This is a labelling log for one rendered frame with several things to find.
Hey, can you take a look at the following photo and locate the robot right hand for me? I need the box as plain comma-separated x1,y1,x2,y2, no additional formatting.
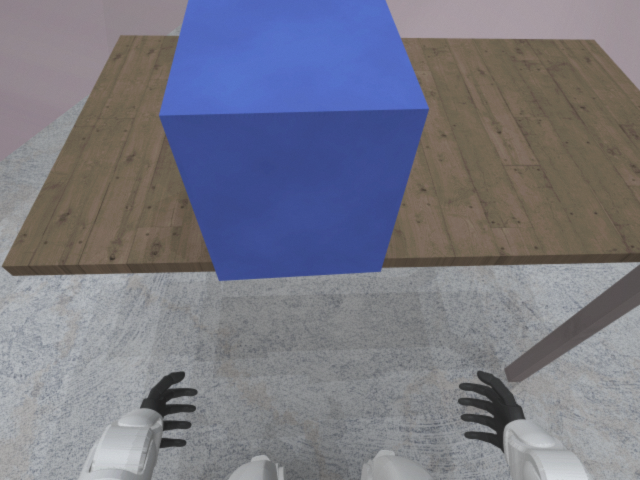
458,371,526,453

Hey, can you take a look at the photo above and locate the right robot shin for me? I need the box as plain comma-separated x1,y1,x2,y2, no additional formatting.
373,450,395,461

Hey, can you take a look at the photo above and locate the left robot thigh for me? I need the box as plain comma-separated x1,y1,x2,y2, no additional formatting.
228,460,287,480

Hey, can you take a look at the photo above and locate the left robot forearm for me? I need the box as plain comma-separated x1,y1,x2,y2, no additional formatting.
78,408,163,480

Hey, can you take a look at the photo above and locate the table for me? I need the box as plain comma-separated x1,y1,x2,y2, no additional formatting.
2,35,640,382

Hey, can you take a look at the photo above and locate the carton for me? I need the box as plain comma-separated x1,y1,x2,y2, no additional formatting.
159,0,429,281

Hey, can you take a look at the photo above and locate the right robot forearm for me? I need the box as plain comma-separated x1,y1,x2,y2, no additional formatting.
503,419,593,480

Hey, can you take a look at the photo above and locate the robot left hand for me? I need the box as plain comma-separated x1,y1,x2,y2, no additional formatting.
139,371,198,448

